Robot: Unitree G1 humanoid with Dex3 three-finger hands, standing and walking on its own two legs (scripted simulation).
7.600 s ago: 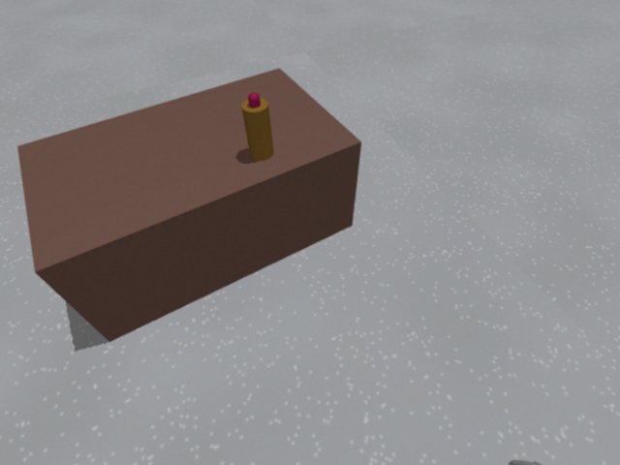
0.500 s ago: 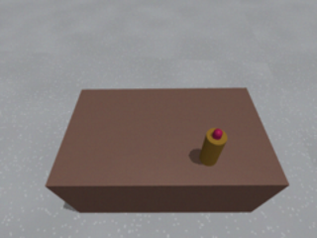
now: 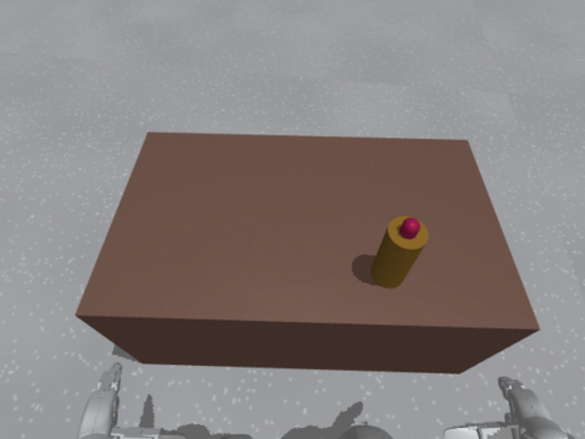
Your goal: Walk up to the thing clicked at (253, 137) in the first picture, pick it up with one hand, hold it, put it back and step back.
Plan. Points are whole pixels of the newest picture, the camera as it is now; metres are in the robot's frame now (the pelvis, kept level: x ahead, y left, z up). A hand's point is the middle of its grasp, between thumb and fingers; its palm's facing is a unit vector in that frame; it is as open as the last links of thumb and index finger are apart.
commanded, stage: go down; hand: right
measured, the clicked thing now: (398, 250) +0.48 -0.21 -0.20
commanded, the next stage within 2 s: none
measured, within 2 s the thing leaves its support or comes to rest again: neither
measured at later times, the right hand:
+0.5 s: hand (488, 404) +0.17 -0.27 -0.11, palm faces +0.08 +0.94 -0.33, open 17.3 cm
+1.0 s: hand (501, 407) +0.17 -0.28 -0.10, palm faces +0.12 +0.94 -0.32, open 17.1 cm
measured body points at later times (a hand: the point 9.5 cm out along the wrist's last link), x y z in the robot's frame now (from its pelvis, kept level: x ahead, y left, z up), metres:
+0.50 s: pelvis +0.02 +0.00 -0.02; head +0.06 +0.00 +0.43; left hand +0.18 +0.27 -0.09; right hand +0.17 -0.31 -0.08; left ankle -0.02 +0.13 -0.72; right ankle +0.02 -0.13 -0.72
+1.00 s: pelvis +0.02 -0.01 -0.03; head +0.05 -0.01 +0.42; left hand +0.18 +0.26 -0.08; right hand +0.16 -0.33 -0.07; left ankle -0.02 +0.13 -0.72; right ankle +0.02 -0.13 -0.72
